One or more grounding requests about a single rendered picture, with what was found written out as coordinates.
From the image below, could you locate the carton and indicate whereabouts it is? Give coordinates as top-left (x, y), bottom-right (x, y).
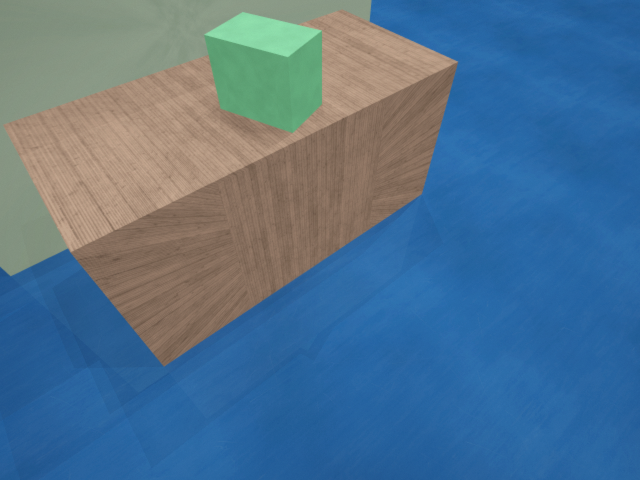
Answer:
top-left (204, 12), bottom-right (322, 133)

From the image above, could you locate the pedestal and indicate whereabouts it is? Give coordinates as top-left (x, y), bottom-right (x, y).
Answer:
top-left (3, 10), bottom-right (458, 366)

